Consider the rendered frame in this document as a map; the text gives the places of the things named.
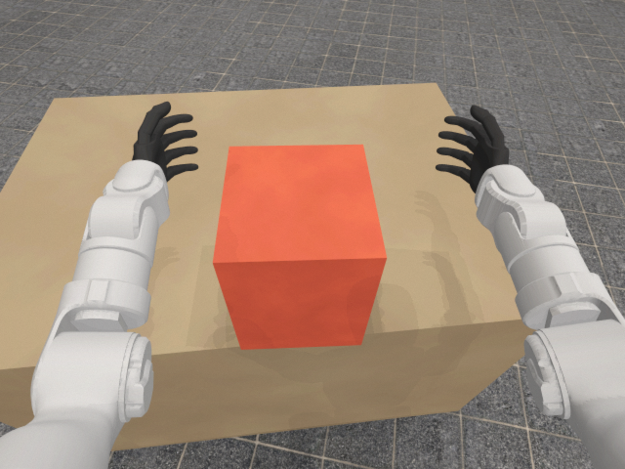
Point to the pedestal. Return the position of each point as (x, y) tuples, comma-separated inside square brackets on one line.
[(444, 323)]

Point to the right robot hand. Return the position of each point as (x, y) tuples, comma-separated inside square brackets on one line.
[(488, 148)]

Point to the left robot forearm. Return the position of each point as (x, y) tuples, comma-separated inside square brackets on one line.
[(108, 292)]

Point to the carton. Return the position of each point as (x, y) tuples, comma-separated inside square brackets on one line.
[(299, 251)]

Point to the left robot upper arm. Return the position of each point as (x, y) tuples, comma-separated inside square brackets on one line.
[(89, 385)]

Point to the left robot hand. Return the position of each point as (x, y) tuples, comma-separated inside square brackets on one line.
[(151, 144)]

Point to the right robot upper arm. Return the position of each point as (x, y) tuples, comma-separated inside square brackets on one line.
[(577, 372)]

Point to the right robot forearm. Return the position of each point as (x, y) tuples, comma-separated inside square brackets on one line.
[(553, 283)]

